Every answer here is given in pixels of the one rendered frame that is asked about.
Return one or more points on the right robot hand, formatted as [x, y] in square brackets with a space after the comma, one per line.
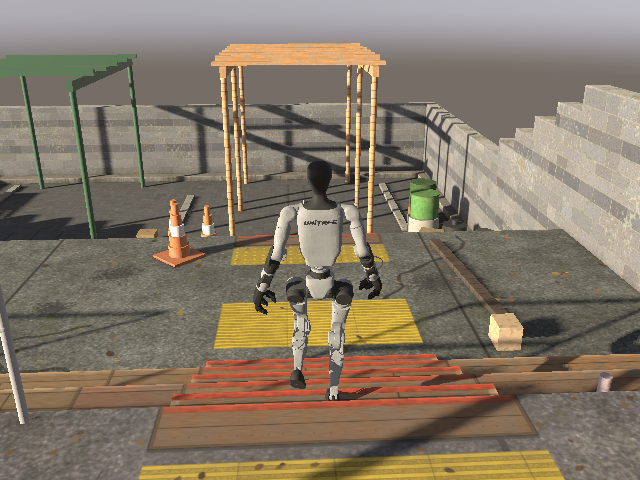
[367, 284]

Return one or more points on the left robot hand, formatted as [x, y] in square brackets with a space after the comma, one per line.
[258, 299]

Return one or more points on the robot left forearm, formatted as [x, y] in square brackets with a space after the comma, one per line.
[268, 272]

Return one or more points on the left robot upper arm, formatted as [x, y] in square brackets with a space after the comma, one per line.
[287, 215]

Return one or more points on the right robot upper arm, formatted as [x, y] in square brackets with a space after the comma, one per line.
[351, 213]

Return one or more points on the robot right forearm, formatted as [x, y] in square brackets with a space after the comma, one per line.
[369, 265]

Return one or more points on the robot left foot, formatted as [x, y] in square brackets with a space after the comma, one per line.
[297, 379]

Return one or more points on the robot right thigh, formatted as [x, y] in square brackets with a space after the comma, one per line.
[341, 302]

